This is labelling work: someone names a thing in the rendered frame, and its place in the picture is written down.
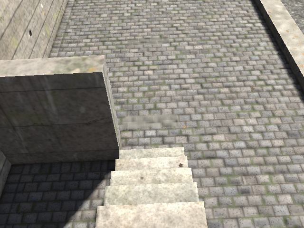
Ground stairs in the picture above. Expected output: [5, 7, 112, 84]
[95, 147, 208, 228]

